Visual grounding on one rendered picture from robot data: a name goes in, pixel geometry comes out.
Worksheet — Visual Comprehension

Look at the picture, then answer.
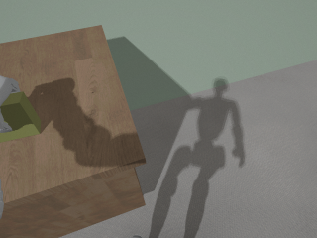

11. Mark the sponge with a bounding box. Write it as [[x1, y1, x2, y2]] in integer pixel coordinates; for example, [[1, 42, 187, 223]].
[[0, 91, 41, 143]]

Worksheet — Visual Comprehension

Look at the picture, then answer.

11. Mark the table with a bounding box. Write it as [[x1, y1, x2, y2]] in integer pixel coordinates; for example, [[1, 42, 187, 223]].
[[0, 25, 147, 238]]

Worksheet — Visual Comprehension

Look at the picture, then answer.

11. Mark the robot left hand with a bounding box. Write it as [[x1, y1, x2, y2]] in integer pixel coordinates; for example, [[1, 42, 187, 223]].
[[0, 75, 21, 133]]

